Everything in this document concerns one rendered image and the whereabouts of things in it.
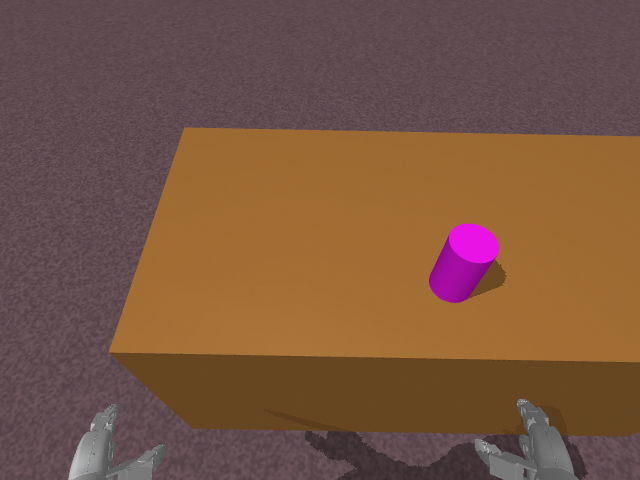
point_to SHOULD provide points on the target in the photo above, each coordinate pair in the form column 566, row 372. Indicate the can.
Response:
column 469, row 251

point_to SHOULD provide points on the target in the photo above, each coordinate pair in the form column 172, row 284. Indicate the right robot hand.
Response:
column 542, row 449

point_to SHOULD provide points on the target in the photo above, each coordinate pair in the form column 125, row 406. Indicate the left robot hand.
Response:
column 96, row 452

